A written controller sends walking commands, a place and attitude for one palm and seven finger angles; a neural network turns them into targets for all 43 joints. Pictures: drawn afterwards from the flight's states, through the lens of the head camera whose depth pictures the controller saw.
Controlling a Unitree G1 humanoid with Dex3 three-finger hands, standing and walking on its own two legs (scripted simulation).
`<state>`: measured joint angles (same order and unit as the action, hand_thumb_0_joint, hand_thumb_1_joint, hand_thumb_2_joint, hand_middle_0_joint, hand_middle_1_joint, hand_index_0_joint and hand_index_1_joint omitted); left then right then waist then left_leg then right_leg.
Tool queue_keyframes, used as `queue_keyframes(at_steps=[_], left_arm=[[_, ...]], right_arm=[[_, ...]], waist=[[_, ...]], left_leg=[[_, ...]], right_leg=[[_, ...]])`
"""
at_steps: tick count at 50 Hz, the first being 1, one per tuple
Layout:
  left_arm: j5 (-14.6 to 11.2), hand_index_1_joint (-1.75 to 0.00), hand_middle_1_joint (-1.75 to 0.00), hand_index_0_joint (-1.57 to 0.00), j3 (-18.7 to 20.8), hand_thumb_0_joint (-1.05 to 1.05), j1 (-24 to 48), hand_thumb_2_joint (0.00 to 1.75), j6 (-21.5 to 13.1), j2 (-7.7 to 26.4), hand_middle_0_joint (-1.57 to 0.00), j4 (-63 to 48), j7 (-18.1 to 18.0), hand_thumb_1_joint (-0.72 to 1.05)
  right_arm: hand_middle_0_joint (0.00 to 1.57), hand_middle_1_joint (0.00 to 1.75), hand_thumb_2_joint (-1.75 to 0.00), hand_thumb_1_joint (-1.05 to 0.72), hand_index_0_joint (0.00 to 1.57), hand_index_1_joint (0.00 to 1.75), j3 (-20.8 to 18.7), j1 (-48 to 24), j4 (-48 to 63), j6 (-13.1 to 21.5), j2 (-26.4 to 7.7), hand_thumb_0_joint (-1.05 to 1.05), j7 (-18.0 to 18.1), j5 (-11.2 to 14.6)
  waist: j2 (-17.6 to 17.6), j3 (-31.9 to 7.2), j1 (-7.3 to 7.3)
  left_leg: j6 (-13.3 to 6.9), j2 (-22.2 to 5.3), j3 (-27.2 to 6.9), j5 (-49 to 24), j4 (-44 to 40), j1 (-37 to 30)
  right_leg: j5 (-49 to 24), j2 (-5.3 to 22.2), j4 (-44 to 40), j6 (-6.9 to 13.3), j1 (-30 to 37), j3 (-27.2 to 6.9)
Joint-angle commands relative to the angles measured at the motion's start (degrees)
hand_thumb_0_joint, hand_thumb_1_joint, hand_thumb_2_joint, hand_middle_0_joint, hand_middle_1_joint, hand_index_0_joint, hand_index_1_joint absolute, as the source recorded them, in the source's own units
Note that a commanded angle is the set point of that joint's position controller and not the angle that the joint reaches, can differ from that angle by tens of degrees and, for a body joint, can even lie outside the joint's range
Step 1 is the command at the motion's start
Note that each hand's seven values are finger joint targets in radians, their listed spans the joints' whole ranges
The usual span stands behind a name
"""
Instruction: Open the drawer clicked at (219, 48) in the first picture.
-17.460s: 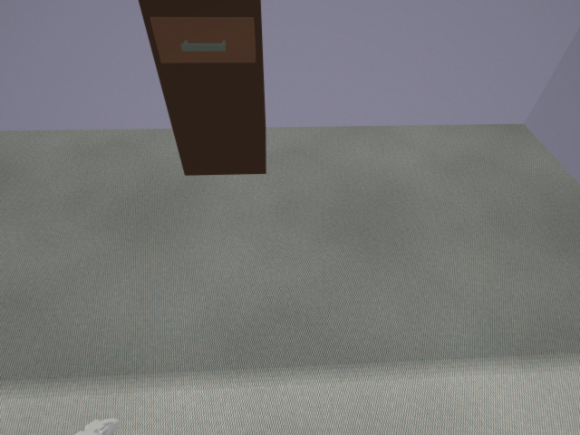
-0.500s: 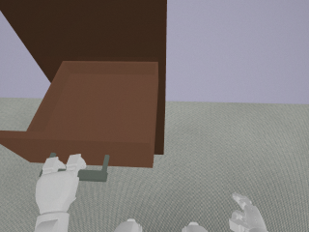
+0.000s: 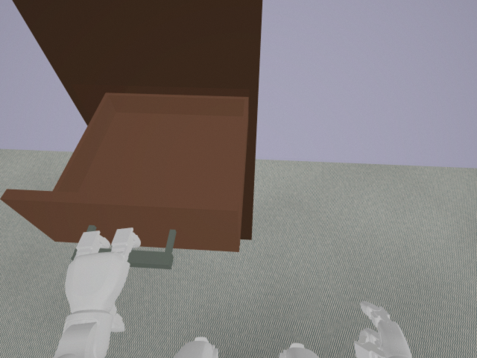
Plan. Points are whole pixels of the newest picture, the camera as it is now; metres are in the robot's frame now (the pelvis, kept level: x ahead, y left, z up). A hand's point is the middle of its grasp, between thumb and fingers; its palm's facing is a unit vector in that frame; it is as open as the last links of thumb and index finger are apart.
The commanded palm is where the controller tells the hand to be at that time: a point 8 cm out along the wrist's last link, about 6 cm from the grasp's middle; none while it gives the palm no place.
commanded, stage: lift the hand off the handle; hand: left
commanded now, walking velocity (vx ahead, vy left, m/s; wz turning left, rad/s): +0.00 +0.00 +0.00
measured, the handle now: (127, 245) +0.30 +0.23 -0.01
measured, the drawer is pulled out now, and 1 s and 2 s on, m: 0.30 0.30 0.30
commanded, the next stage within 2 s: none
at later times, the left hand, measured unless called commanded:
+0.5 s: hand (116, 270) +0.26 +0.23 -0.01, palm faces +0.00 -0.06 -1.00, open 13.6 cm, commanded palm +0.23 +0.23 +0.05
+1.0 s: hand (106, 265) +0.25 +0.23 +0.03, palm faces +0.02 -0.08 -1.00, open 13.8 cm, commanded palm +0.23 +0.23 +0.08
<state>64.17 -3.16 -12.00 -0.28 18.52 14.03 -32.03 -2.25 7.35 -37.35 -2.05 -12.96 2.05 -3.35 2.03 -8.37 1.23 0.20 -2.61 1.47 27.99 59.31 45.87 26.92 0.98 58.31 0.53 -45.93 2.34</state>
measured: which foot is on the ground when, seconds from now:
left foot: down 0.00-1.00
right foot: down 0.00-1.00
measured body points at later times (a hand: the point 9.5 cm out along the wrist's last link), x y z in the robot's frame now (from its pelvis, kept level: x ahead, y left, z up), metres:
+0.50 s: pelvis +0.00 +0.00 +0.01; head +0.05 -0.02 +0.46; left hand +0.25 +0.23 +0.04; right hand +0.17 -0.24 -0.10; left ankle +0.01 +0.12 -0.67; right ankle +0.01 -0.12 -0.67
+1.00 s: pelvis +0.01 +0.00 +0.03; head +0.05 -0.03 +0.48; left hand +0.24 +0.23 +0.08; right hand +0.21 -0.23 -0.07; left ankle +0.01 +0.12 -0.67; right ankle +0.01 -0.12 -0.67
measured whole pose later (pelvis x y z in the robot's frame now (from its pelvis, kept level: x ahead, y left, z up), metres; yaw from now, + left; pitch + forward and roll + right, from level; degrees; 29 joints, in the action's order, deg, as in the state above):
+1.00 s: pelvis +0.01 +0.00 +0.03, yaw +0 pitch +9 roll +0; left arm 61.0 -4.2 -13.9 0.1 19.6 7.0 -24.9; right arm -1.7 6.2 -36.7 -3.2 -12.9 2.2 -2.2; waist 2.9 -6.1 3.0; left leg 0.6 -2.1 1.9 23.9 47.0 32.1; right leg 23.4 0.9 47.0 0.6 -32.7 2.1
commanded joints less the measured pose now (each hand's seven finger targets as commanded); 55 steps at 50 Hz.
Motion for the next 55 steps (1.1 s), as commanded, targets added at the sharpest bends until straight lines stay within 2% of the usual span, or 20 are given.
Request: queue_keyframes(at_steps=[1, 8, 11, 13, 14, 15, 18, 20, 24, 25, 29, 34, 35, 37, 40, 42, 44, 48, 52, 55], left_arm=[[-0.03, -1.2, -1.2, -0.3, 3.91, 0.0, 8.89, 0.3, 0.63, 8.37, -0.3, -7.22, -1.68, -0.5], [-0.38, -1.2, -1.2, -0.3, 3.31, 0.0, 14.43, 0.3, 0.64, 9.09, -0.3, -4.77, -0.61, -0.5], [-0.69, -1.2, -1.2, -0.3, 4.26, 0.0, 13.36, 0.3, 0.3, 10.04, -0.3, -6.7, -0.48, -0.5], [-1.06, -1.2, -1.2, -0.3, 3.11, 0.0, 14.43, 0.3, 0.1, 8.93, -0.3, -9.33, -0.72, -0.5], [-1.22, -1.2, -1.2, -0.3, 3.19, 0.0, 12.13, 0.3, 0.21, 8.54, -0.3, -9.17, -0.65, -0.5], [-1.67, -1.2, -1.2, -0.3, 1.49, 0.0, 12.89, 0.3, 0.15, 7.02, -0.3, -9.6, -0.56, -0.5], [-1.38, -1.2, -1.2, -0.3, 4.02, 0.0, 13.53, 0.3, 0.45, 9.81, -0.3, -8.5, -0.63, -0.5], [-1.18, -1.2, -1.2, -0.3, 2.63, 0.0, 14.12, 0.3, 0.77, 8.47, -0.3, -9.19, -0.57, -0.5], [-1.72, -1.2, -1.2, -0.3, 4.38, 0.0, 10.23, 0.3, 1.32, 9.9, -0.3, -11.01, -0.07, -0.5], [-2.01, -1.2, -1.2, -0.3, 2.83, 0.0, 10.21, 0.3, 1.35, 8.46, -0.3, -12.07, 0.08, -0.5], [-2.3, -1.2, -1.2, -0.3, 5.02, 0.0, 8.87, 0.3, 2.06, 10.57, -0.3, -10.91, 0.89, -0.5], [-2.77, -1.2, -1.2, -0.3, 4.48, 0.0, 8.27, 0.3, 2.5, 10.47, -0.3, -11.77, 2.66, -0.5], [-2.98, -1.2, -1.2, -0.3, 3.25, 0.0, 9.23, 0.3, 2.32, 9.37, -0.3, -12.59, 3.03, -0.5], [-3.32, -1.2, -1.2, -0.3, 4.26, 0.0, 10.36, 0.3, 1.86, 10.83, -0.3, -13.71, 3.96, -0.5], [-3.42, -1.2, -1.2, -0.3, 2.52, 0.0, 7.6, 0.3, 0.84, 8.92, -0.3, -16.45, 4.72, -0.5], [-3.72, -1.2, -1.2, -0.3, 4.46, 0.0, 5.99, 0.3, 0.37, 10.52, -0.3, -16.73, 5.09, -0.5], [-3.44, -1.2, -1.2, -0.3, 4.3, 0.0, 3.62, 0.3, 0.09, 9.88, -0.3, -16.92, 5.03, -0.5], [-2.91, -1.2, -1.2, -0.3, 5.59, 0.0, 5.51, 0.3, 0.49, 10.99, -0.3, -17.21, 4.64, -0.5], [-3.2, -1.2, -1.2, -0.3, 6.54, 0.0, 6.6, 0.3, 1.17, 12.07, -0.3, -18.56, 4.93, -0.5], [-3.82, -1.2, -1.2, -0.3, 3.14, 0.0, 9.48, 0.3, 1.23, 9.62, -0.3, -20.05, 5.95, -0.5]], right_arm=[[0.2, 0.3, -0.9, -0.9, 0.2, 0.3, -2.24, -3.22, 7.31, 2.57, -6.78, 0.0, 1.06, 0.21], [0.2, 0.3, -0.9, -0.9, 0.2, 0.3, -1.75, -3.02, 6.68, 2.52, -6.86, 0.0, 1.81, 0.37], [0.2, 0.3, -0.9, -0.9, 0.2, 0.3, -2.1, -2.67, 7.16, 2.7, -6.77, 0.0, 1.91, 0.44], [0.2, 0.3, -0.9, -0.9, 0.2, 0.3, -1.87, -2.89, 7.49, 2.67, -6.69, 0.0, 1.84, 0.37], [0.2, 0.3, -0.9, -0.9, 0.2, 0.3, -2.26, -2.55, 7.65, 2.81, -6.6, 0.0, 1.77, 0.53], [0.2, 0.3, -0.9, -0.9, 0.2, 0.3, -1.88, -2.88, 7.72, 2.88, -6.62, 0.0, 1.67, 0.54], [0.2, 0.3, -0.9, -0.9, 0.2, 0.3, -1.76, -3.02, 7.37, 2.62, -6.82, 0.0, 1.89, 0.57], [0.2, 0.3, -0.9, -0.9, 0.2, 0.3, -1.76, -3.16, 7.53, 2.58, -6.77, 0.0, 1.62, 0.6], [0.2, 0.3, -0.9, -0.9, 0.2, 0.3, -1.97, -3.45, 8.19, 2.27, -6.72, 0.0, 1.51, 0.87], [0.2, 0.3, -0.9, -0.9, 0.2, 0.3, -1.68, -3.83, 8.47, 2.25, -6.63, 0.0, 1.37, 0.86], [0.2, 0.3, -0.9, -0.9, 0.2, 0.3, -1.75, -4.11, 8.16, 1.91, -6.78, 0.0, 1.48, 1.11], [0.2, 0.3, -0.9, -0.9, 0.2, 0.3, -1.51, -5.2, 8.39, 1.37, -6.66, 0.0, 1.48, 1.43], [0.2, 0.3, -0.9, -0.9, 0.2, 0.3, -1.32, -5.27, 8.55, 1.46, -6.66, 0.0, 1.39, 1.37], [0.2, 0.3, -0.9, -0.9, 0.2, 0.3, -1.5, -5.37, 8.45, 1.29, -6.83, 0.0, 1.55, 1.42], [0.2, 0.3, -0.9, -0.9, 0.2, 0.3, -1.38, -5.74, 9.21, 1.51, -6.35, 0.0, 1.16, 1.23], [0.2, 0.3, -0.9, -0.9, 0.2, 0.3, -1.58, -5.58, 9.19, 1.54, -6.47, 0.0, 1.16, 1.22], [0.2, 0.3, -0.9, -0.9, 0.2, 0.3, -1.48, -6.04, 9.15, 1.49, -6.14, 0.0, 0.77, 1.15], [0.2, 0.3, -0.9, -0.9, 0.2, 0.3, -1.09, -6.92, 8.94, 1.09, -6.18, 0.0, 0.59, 1.1], [0.2, 0.3, -0.9, -0.9, 0.2, 0.3, -1.41, -7.04, 8.81, 1.08, -6.19, 0.0, 0.87, 1.3], [0.2, 0.3, -0.9, -0.9, 0.2, 0.3, -1.16, -7.51, 8.74, 1.44, -6.0, 0.0, 0.91, 1.36]], waist=[[-1.16, -12.44, -0.51], [-1.32, -12.51, -0.62], [-0.68, -14.56, 0.24], [0.3, -15.99, -0.17], [0.42, -15.2, 0.12], [-0.42, -14.42, -0.53], [-1.51, -12.87, -0.21], [-1.33, -12.44, -0.35], [-0.64, -13.34, 0.69], [-0.05, -12.94, 0.48], [-1.46, -11.25, 0.76], [-1.27, -9.04, 0.63], [-1.46, -9.11, 0.48], [-0.82, -9.51, 0.32], [0.14, -10.73, 1.03], [-0.52, -10.4, 1.29], [-0.49, -9.33, 1.6], [-1.97, -7.69, 1.6], [-1.66, -9.72, 1.8], [-0.31, -8.95, 1.11]], left_leg=[[-1.28, 3.65, -0.62, -11.95, -8.5, -11.12], [-1.41, 3.73, -0.61, -10.88, -9.31, -10.86], [-1.39, 3.75, -0.44, -12.24, -10.03, -12.57], [-1.37, 3.64, -0.52, -13.61, -10.21, -14.02], [-1.25, 3.62, -0.58, -14.12, -10.63, -14.48], [-1.35, 3.64, -0.55, -13.73, -10.73, -14.2], [-1.38, 3.7, -0.54, -13.1, -11.52, -13.91], [-1.36, 3.64, -0.45, -13.08, -12.18, -14.71], [-1.34, 3.82, -0.12, -15.22, -13.17, -16.39], [-1.29, 3.91, 0.05, -15.04, -13.47, -16.43], [-1.44, 4.01, 0.27, -15.24, -14.43, -16.6], [-1.45, 4.18, 0.48, -15.76, -15.73, -17.75], [-1.49, 4.14, 0.47, -15.59, -16.0, -18.08], [-1.47, 4.03, 0.39, -16.43, -16.54, -19.48], [-1.46, 4.07, 0.45, -18.66, -16.87, -21.22], [-1.35, 3.93, 0.23, -20.11, -17.17, -21.57], [-1.26, 3.97, 0.3, -20.23, -17.38, -21.49], [-1.22, 4.01, 0.52, -19.55, -17.99, -21.07], [-1.17, 4.08, 0.54, -20.56, -18.58, -22.58], [-1.38, 4.11, 0.51, -19.83, -19.27, -23.93]], right_leg=[[-11.63, -2.89, -9.52, 1.85, 5.07, 0.0], [-10.2, -2.68, -10.36, 1.71, 5.33, -0.21], [-11.58, -2.82, -10.69, 1.87, 7.58, -0.12], [-12.4, -2.77, -10.68, 1.82, 7.79, -0.08], [-12.86, -2.95, -10.95, 1.96, 8.28, 0.15], [-12.59, -2.79, -11.42, 1.74, 8.02, 0.16], [-12.09, -2.83, -12.22, 1.69, 8.71, 0.02], [-11.9, -2.85, -12.74, 1.73, 8.8, 0.13], [-14.59, -2.93, -13.58, 1.93, 12.0, -0.28], [-14.36, -2.76, -13.92, 1.79, 12.06, -0.17], [-15.9, -2.73, -15.33, 1.7, 14.16, -0.76], [-16.95, -2.65, -16.89, 1.59, 15.54, -1.09], [-16.61, -2.54, -17.12, 1.43, 15.47, -1.02], [-17.18, -2.56, -17.68, 1.59, 16.41, -1.09], [-18.91, -2.5, -17.57, 1.57, 17.16, -0.93], [-20.31, -2.56, -17.74, 1.68, 18.3, -0.76], [-20.97, -2.57, -17.84, 1.6, 18.29, -0.96], [-20.92, -2.37, -18.52, 1.4, 18.47, -1.14], [-22.29, -2.45, -19.11, 1.54, 20.71, -1.43], [-20.83, -2.26, -19.88, 1.24, 19.83, -1.16]])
